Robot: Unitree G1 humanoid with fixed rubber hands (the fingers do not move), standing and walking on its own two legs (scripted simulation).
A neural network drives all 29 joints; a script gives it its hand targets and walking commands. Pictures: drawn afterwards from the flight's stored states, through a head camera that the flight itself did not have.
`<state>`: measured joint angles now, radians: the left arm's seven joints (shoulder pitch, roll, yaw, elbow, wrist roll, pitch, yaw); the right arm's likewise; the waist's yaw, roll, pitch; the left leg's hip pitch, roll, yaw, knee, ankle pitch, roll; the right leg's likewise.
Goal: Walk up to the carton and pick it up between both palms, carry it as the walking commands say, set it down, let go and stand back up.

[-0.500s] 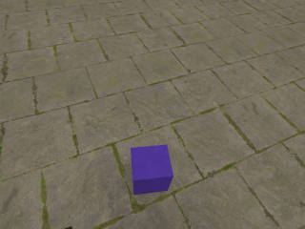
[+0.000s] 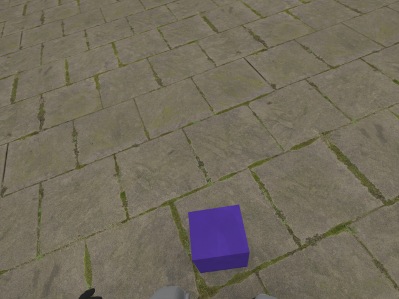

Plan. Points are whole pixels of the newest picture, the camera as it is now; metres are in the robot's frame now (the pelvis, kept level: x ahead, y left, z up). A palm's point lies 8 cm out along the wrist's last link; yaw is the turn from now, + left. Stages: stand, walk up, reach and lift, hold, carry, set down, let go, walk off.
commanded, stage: walk up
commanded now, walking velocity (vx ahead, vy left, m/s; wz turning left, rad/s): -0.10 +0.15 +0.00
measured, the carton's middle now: (218, 240) +0.41 +0.02 -0.64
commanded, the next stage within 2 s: none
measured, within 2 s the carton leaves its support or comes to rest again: neither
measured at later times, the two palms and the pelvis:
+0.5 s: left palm out of the picture +0.08 +0.34 -0.13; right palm out of the picture +0.05 -0.18 -0.12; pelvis +0.00 +0.08 +0.00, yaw +1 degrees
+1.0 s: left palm out of the picture +0.08 +0.32 -0.11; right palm out of the picture +0.05 -0.20 -0.14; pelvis +0.01 +0.05 +0.00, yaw +0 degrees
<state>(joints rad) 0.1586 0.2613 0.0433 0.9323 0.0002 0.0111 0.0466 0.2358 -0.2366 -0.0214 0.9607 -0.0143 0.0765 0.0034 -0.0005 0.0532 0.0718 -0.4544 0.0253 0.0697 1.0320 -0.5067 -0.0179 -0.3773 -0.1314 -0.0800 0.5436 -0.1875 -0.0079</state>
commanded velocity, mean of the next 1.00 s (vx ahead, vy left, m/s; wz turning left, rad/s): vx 0.01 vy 0.07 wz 0.00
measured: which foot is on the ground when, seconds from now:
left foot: up 0.00-0.20, down 0.22-1.00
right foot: down 0.00-0.22, up 0.24-0.60, down 0.62-1.00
